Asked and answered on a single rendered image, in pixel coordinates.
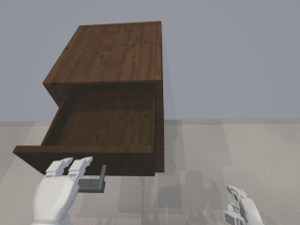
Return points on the handle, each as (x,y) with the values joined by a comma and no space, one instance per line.
(88,185)

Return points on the cabinet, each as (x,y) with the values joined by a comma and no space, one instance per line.
(128,52)

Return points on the right robot hand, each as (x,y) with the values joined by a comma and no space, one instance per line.
(243,213)

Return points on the drawer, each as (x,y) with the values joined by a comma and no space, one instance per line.
(115,123)

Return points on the left robot hand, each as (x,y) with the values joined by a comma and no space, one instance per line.
(55,193)

